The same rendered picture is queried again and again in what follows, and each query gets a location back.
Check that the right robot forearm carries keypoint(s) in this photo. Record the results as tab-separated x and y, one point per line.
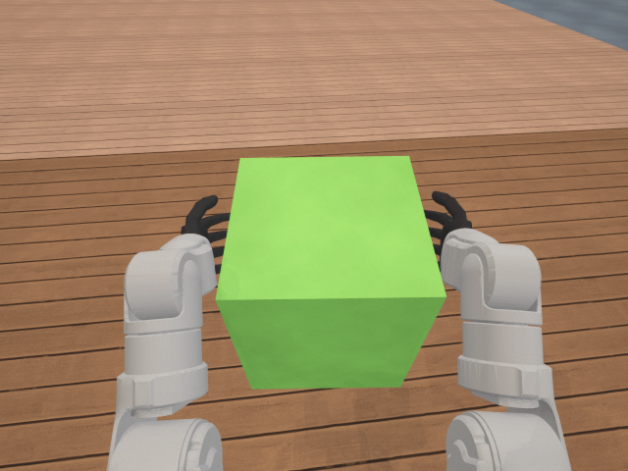
500	290

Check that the carton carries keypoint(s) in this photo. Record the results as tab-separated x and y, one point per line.
329	276

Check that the left robot forearm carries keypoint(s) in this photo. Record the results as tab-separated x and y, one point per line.
164	370

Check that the robot left upper arm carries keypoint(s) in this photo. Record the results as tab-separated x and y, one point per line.
169	445

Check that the robot left hand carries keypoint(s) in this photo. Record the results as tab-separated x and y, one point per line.
195	225

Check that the robot right hand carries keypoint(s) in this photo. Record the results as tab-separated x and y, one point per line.
457	220

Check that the robot right upper arm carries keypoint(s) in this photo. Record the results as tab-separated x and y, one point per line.
503	441

